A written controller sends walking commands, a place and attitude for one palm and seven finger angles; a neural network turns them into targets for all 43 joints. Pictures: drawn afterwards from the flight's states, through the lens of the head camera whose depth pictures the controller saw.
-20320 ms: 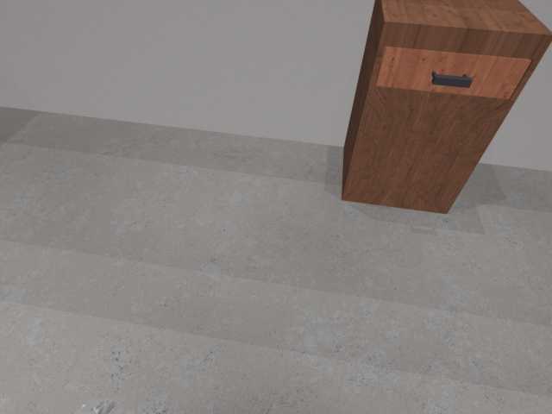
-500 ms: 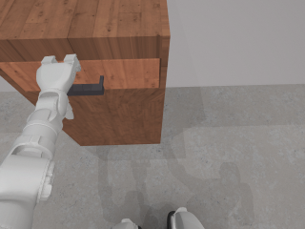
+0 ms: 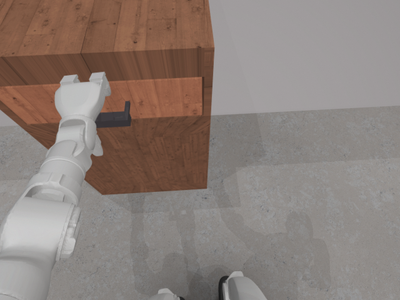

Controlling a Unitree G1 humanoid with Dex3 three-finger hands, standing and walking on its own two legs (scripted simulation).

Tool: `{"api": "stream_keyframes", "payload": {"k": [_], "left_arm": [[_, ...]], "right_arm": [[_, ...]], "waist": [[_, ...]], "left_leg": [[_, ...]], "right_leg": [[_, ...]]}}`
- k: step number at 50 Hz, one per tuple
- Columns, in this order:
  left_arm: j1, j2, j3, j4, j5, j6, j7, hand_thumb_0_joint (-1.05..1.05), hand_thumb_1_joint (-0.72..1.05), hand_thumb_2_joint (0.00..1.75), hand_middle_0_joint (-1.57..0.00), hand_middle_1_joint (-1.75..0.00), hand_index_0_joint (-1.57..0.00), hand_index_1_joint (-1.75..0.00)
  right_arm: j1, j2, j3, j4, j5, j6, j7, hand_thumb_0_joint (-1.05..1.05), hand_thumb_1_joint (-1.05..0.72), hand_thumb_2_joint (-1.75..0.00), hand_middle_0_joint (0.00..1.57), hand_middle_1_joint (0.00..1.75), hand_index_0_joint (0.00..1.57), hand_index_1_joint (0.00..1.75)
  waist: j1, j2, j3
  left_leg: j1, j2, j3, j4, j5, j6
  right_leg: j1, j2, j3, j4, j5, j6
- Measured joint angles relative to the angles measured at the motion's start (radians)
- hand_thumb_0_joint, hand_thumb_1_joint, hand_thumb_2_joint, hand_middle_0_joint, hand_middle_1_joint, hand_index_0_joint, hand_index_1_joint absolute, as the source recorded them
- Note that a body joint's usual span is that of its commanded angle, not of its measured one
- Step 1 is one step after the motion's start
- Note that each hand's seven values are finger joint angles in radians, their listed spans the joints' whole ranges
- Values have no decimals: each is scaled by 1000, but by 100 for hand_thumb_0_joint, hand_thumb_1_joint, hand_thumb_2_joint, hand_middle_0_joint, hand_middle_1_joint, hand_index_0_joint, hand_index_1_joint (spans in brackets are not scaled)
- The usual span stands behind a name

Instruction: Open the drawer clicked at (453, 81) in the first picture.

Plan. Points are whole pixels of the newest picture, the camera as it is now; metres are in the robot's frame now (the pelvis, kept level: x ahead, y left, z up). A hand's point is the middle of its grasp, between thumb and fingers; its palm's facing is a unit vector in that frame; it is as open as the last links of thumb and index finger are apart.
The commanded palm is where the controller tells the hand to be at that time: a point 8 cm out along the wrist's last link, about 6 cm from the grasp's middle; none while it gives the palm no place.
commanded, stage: lower the fingers behind the handle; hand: left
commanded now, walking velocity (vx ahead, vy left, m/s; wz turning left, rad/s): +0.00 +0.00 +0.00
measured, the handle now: (105, 112) +0.55 +0.19 -0.03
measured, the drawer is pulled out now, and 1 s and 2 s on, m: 0.00 0.00 0.00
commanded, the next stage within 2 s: close the thumb around the handle in 1.64 s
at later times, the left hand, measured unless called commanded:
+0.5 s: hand (92, 125) +0.50 +0.21 -0.01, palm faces +0.01 -0.01 -1.00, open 13.8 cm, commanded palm +0.48 +0.21 +0.05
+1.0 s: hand (104, 133) +0.50 +0.20 -0.05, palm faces -0.02 -0.04 -1.00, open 13.8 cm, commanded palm +0.49 +0.20 +0.01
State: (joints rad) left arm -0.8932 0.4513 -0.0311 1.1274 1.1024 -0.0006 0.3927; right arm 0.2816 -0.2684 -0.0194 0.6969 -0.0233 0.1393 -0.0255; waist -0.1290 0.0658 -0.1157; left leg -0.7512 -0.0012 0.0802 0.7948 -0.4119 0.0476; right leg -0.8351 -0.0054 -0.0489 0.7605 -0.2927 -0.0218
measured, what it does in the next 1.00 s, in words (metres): stands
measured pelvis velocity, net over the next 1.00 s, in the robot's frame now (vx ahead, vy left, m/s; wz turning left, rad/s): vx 0.00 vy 0.00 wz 0.01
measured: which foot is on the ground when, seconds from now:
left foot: down 0.00-1.00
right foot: down 0.00-1.00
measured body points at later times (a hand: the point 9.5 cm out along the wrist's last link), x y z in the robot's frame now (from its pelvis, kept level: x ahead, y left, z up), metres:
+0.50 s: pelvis +0.00 +0.00 -0.02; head +0.13 -0.01 +0.41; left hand +0.49 +0.21 +0.04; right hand +0.00 -0.28 -0.15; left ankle -0.03 +0.09 -0.70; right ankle +0.03 -0.11 -0.70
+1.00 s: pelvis +0.00 +0.00 -0.04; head +0.15 -0.01 +0.38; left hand +0.50 +0.20 +0.00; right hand +0.00 -0.28 -0.17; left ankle -0.03 +0.09 -0.70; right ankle +0.03 -0.11 -0.70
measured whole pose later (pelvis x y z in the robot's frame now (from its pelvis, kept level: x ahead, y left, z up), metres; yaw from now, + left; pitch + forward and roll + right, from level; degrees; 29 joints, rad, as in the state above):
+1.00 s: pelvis +0.00 +0.00 -0.04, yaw +0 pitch +28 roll -2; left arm -0.86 0.49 0.02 1.09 1.16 -0.16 0.46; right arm 0.33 -0.27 -0.05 0.72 -0.07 0.08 0.00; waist -0.14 0.06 -0.16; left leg -1.03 0.01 0.05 1.05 -0.52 0.04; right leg -1.09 0.00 -0.08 0.98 -0.38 -0.03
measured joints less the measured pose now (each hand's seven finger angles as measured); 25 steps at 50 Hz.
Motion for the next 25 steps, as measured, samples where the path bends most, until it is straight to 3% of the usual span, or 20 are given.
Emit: {"api": "stream_keyframes", "payload": {"k": [5,9,12,15,18,22,25], "left_arm": [[-15,54,-17,36,-38,3,-103,1,-49,30,-33,-121,-34,-122],[-9,70,-49,17,-46,-89,-173,0,-49,30,-32,-121,-33,-121],[12,65,-46,-19,-40,-176,-185,0,-49,30,-32,-121,-33,-120],[36,54,-17,-51,-15,-238,-145,0,-49,30,-32,-121,-33,-120],[47,43,12,-67,12,-246,-60,0,-49,30,-32,-120,-33,-120],[32,35,40,-45,34,-173,44,0,-49,30,-32,-120,-32,-120],[13,31,31,-10,34,-80,65,0,-49,30,-32,-120,-32,-120]], "right_arm": [[25,9,4,-6,17,-13,-22,1,-90,-89,20,30,21,30],[64,6,-6,0,15,-33,-35,1,-90,-89,20,30,21,30],[86,-2,-19,9,5,-43,-38,1,-90,-89,20,30,21,30],[94,-13,-30,17,-11,-49,-31,1,-90,-89,20,30,21,30],[89,-20,-41,26,-27,-53,-15,1,-90,-89,20,30,21,30],[64,-18,-41,37,-37,-48,13,1,-90,-89,20,30,20,30],[46,-9,-36,38,-33,-40,28,1,-90,-89,20,30,20,30]], "waist": [[2,-3,17],[9,-12,14],[9,-18,1],[5,-20,-18],[0,-16,-34],[-6,-9,-39],[-6,0,-31]], "left_leg": [[30,0,-7,-34,19,-3],[24,0,-23,-25,17,-6],[-5,0,-32,7,3,-7],[-52,2,-34,54,-19,-7],[-103,4,-34,102,-40,-6],[-154,8,-29,148,-58,-5],[-163,10,-27,151,-57,-4]], "right_leg": [[34,1,-6,-35,17,-3],[38,0,-23,-36,14,-6],[15,-2,-32,-11,0,-8],[-31,-3,-34,33,-20,-8],[-83,-3,-33,79,-38,-8],[-135,-2,-29,121,-51,-7],[-144,0,-27,122,-47,-6]]}}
